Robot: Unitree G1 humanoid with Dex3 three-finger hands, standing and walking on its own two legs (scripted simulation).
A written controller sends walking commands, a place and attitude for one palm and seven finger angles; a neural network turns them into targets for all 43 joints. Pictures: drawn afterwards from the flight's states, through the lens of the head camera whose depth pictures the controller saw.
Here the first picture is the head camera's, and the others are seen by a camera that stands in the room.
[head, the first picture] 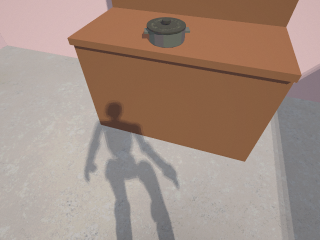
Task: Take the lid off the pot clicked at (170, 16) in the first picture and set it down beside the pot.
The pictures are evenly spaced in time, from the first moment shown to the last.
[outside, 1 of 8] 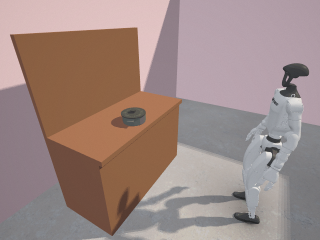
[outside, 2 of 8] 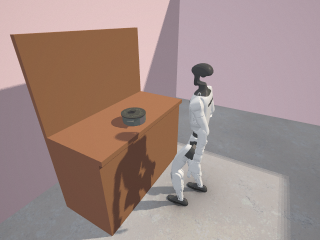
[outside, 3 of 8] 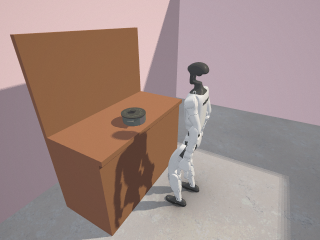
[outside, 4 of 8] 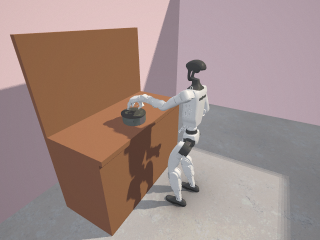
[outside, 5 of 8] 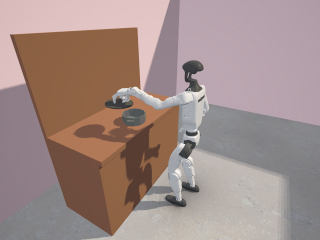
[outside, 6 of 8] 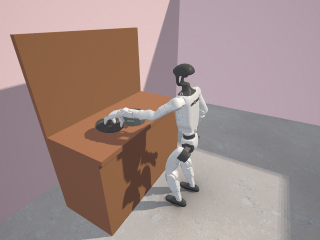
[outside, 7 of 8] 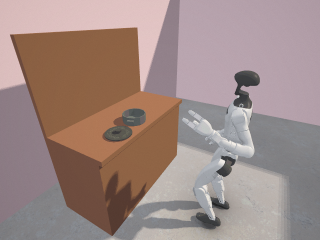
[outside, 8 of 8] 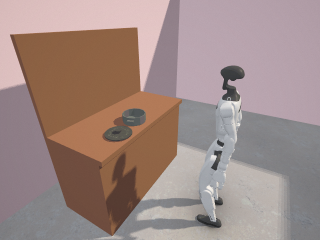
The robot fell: no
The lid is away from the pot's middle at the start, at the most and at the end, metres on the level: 0.00 0.28 0.24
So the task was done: no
